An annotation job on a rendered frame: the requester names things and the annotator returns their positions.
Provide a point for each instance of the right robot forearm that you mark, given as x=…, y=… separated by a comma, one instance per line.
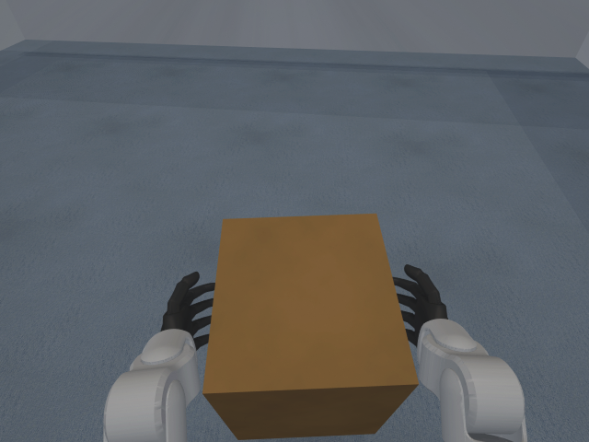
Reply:
x=480, y=396

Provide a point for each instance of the left robot forearm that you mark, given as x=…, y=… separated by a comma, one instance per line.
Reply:
x=148, y=403

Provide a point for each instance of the robot right hand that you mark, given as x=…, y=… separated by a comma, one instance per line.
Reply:
x=427, y=306

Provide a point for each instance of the robot left hand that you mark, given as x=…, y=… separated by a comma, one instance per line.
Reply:
x=180, y=312

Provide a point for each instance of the carton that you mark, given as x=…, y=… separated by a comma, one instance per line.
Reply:
x=307, y=336

